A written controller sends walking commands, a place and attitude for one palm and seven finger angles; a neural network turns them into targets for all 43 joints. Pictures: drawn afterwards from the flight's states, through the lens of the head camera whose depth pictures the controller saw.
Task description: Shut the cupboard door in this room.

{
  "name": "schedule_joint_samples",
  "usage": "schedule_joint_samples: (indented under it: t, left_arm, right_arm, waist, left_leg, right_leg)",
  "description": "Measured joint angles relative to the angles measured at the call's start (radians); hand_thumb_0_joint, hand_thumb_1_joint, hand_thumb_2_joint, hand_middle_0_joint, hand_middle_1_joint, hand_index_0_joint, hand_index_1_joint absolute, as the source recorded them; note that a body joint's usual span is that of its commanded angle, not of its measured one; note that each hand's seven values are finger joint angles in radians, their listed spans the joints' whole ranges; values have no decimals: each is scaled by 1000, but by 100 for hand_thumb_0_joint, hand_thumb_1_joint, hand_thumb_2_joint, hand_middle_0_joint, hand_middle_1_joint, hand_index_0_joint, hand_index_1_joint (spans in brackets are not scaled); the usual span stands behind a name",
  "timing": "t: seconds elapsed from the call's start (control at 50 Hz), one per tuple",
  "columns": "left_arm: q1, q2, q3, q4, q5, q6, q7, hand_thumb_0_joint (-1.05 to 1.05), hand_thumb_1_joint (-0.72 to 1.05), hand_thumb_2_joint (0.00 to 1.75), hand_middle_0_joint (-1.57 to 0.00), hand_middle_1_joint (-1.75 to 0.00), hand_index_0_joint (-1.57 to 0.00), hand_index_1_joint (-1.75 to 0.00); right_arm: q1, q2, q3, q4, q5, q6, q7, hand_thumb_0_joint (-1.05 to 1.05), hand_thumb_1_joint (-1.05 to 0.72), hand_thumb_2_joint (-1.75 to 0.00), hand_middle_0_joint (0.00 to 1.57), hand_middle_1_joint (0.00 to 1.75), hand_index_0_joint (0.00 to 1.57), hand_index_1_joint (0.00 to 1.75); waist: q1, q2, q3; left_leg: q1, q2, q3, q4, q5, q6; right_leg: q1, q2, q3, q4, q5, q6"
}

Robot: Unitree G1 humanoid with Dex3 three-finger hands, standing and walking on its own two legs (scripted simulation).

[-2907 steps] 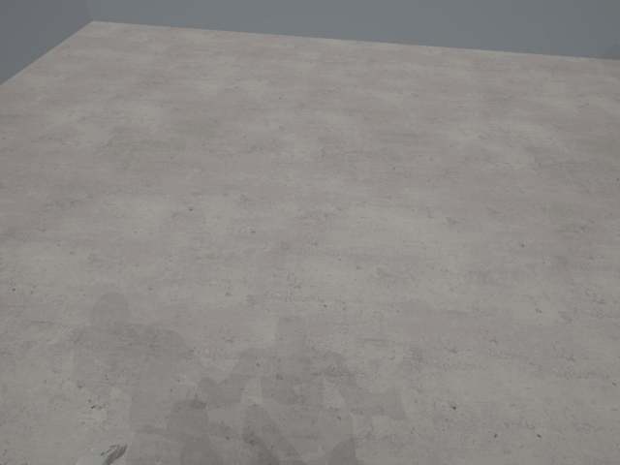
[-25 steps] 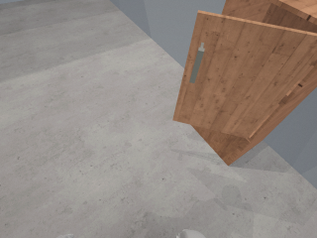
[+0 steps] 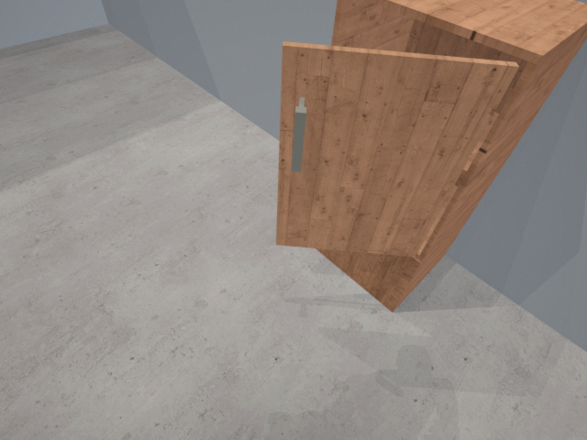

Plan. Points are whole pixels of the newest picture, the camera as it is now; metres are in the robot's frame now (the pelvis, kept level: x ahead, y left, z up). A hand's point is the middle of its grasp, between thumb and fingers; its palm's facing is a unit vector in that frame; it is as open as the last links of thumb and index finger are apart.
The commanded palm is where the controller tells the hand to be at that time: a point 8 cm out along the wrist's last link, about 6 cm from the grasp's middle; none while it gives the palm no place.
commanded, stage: take the last steps up to it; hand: left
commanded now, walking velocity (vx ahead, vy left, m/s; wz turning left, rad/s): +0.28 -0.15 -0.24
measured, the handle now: (299, 135) +0.68 +0.02 +0.03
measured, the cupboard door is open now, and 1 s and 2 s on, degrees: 42 42 42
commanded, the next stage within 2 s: come to a stop and stand still in 0.48 s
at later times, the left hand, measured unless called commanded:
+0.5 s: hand (255, 367) +0.27 +0.07 -0.17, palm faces -0.18 -0.96 -0.20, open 7.4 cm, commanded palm none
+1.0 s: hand (264, 374) +0.26 +0.05 -0.17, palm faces -0.06 -0.97 -0.25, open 7.3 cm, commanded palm none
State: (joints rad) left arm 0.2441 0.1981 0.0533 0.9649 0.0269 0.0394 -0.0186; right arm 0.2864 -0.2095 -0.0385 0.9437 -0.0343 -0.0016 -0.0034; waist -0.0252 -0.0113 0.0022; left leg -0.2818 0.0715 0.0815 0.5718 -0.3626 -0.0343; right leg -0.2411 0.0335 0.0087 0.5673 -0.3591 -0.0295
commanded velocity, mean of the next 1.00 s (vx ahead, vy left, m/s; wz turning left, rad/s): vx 0.02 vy -0.03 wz -0.03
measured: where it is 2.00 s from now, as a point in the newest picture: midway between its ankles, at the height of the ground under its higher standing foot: outside the picture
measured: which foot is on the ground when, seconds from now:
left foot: down 0.00-0.42, up 0.44-0.70, down 0.72-0.98, up 1.00-1.00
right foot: down 0.00-0.00, up 0.02-0.40, down 0.42-1.00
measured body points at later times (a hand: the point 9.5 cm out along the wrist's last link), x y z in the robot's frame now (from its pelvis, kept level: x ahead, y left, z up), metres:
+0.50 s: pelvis +0.14 -0.10 -0.01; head +0.19 -0.11 +0.44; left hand +0.28 +0.12 -0.15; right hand +0.04 -0.33 -0.16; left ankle +0.03 +0.07 -0.66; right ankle +0.18 -0.21 -0.73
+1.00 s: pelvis +0.21 -0.13 +0.00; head +0.26 -0.14 +0.45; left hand +0.26 +0.11 -0.15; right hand +0.30 -0.37 -0.15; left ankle +0.25 -0.03 -0.73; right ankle +0.18 -0.21 -0.73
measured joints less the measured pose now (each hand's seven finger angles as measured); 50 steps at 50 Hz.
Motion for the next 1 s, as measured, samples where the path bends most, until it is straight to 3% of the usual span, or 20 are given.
schedule_joint_samples:
  t: [0.04,0.1,0.14,0.24,0.36,0.4,0.44,0.48,0.5,0.56,0.64,0.7,0.72,0.74,0.78,0.84,1.0]
  left_arm:
    - [8,14,8,17,1,17,-7,0,91,89,-20,-30,-20,-30]
    - [8,31,19,30,15,29,-29,1,91,89,-20,-30,-20,-30]
    - [-6,36,25,24,16,27,-38,1,91,89,-20,-30,-19,-30]
    - [-50,45,25,0,10,17,-41,1,91,89,-20,-30,-19,-30]
    - [-106,40,13,3,5,10,-42,1,91,89,-20,-30,-19,-30]
    - [-116,38,9,0,5,-6,-42,1,91,89,-20,-30,-19,-30]
    - [-125,31,9,1,7,-42,-33,0,91,89,-20,-30,-19,-30]
    - [-131,7,2,9,-1,-61,-16,0,91,89,-20,-30,-19,-30]
    - [-128,-4,-3,13,-2,-63,-9,0,91,89,-20,-30,-19,-30]
    - [-103,-26,-15,31,-3,-61,12,0,91,89,-20,-30,-19,-30]
    - [-68,-24,-13,58,-1,-64,34,-1,94,89,-20,-30,-20,-30]
    - [-44,-28,-23,79,-4,-62,40,0,93,89,-20,-30,-20,-30]
    - [-34,-33,-27,86,-8,-60,41,0,93,89,-20,-30,-20,-30]
    - [-28,-34,-30,93,-12,-55,44,0,93,89,-20,-30,-20,-30]
    - [-20,-31,-30,100,-15,-38,55,0,93,89,-20,-30,-20,-30]
    - [-16,-30,-28,85,-11,-20,60,0,93,89,-20,-30,-20,-30]
    - [-15,-29,-20,32,1,-7,55,0,92,89,-20,-30,-20,-30]
  right_arm:
    - [6,17,6,5,-8,-21,-11,1,-91,-90,20,30,20,30]
    - [50,33,19,10,-11,-33,-20,0,-91,-90,20,30,20,30]
    - [81,37,23,24,-11,-37,-26,0,-90,-90,20,30,20,30]
    - [132,43,24,67,-8,-40,-27,1,-90,-90,20,30,20,30]
    - [160,38,7,102,-10,-31,-19,1,-90,-90,20,30,20,30]
    - [172,35,3,115,-6,-24,-16,1,-90,-90,20,30,20,30]
    - [165,30,0,137,8,-12,-10,1,-90,-90,20,30,20,30]
    - [118,17,-3,145,20,10,-11,1,-90,-90,20,30,20,30]
    - [95,14,-6,141,22,14,-12,1,-90,-90,20,30,20,30]
    - [26,12,-8,109,16,10,-12,1,-91,-90,20,30,20,30]
    - [-49,26,-1,57,11,-4,-11,1,-91,-90,20,30,20,30]
    - [-98,37,12,41,15,-12,-14,1,-91,-90,20,30,19,30]
    - [-109,39,16,39,17,-15,-14,0,-91,-90,20,30,19,30]
    - [-120,46,20,42,19,-17,-15,0,-91,-90,20,30,19,30]
    - [-134,67,29,45,20,-10,-17,0,-91,-90,20,30,19,30]
    - [-159,78,34,30,20,7,-22,0,-91,-90,20,30,20,30]
    - [-191,30,3,-13,18,49,-22,0,-90,-90,20,30,20,30]
  waist:
    - [-9,-31,-2]
    - [-18,-48,-6]
    - [-19,-41,1]
    - [-14,-26,38]
    - [-43,-7,74]
    - [-50,3,77]
    - [-38,10,84]
    - [-34,33,104]
    - [-32,38,106]
    - [-27,38,96]
    - [-13,27,66]
    - [9,28,53]
    - [16,34,49]
    - [21,29,44]
    - [34,1,33]
    - [52,-16,38]
    - [55,38,93]
  left_leg:
    - [-4,-3,21,28,19,27]
    - [51,9,45,-29,34,33]
    - [95,23,48,-93,55,23]
    - [188,58,74,-201,74,-4]
    - [255,99,116,-189,5,-62]
    - [259,120,117,-128,-49,-82]
    - [192,134,75,83,-135,-53]
    - [72,98,-15,378,-192,-8]
    - [16,77,-30,483,-184,6]
    - [-114,39,-21,586,-120,20]
    - [-168,15,5,393,-57,15]
    - [-113,-5,-1,144,68,5]
    - [-80,-7,-8,59,161,10]
    - [-52,-10,-7,28,163,30]
    - [-19,-27,1,5,113,58]
    - [0,-43,13,-25,101,67]
    - [-47,-50,9,19,111,57]
  right_leg:
    - [-77,-1,16,193,-93,-4]
    - [-193,-15,-2,441,-45,7]
    - [-250,-31,-12,511,13,20]
    - [-333,-79,-15,455,116,42]
    - [-289,-97,-64,162,146,27]
    - [-223,-80,-81,49,161,10]
    - [-197,-65,-84,40,191,1]
    - [-177,-51,-97,74,133,-3]
    - [-153,-46,-103,58,119,-6]
    - [-79,-35,-118,-32,132,-10]
    - [-7,-15,-141,-111,135,-26]
    - [29,5,-145,-110,108,-26]
    - [37,14,-145,-94,90,-24]
    - [43,14,-144,-76,71,-20]
    - [58,-1,-136,-66,54,-19]
    - [58,-16,-124,-63,44,-11]
    - [9,-22,-110,-17,34,-21]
